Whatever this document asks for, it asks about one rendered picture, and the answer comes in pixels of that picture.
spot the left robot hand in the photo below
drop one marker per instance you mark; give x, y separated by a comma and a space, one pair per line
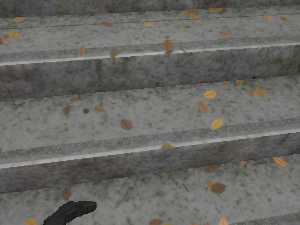
69, 211

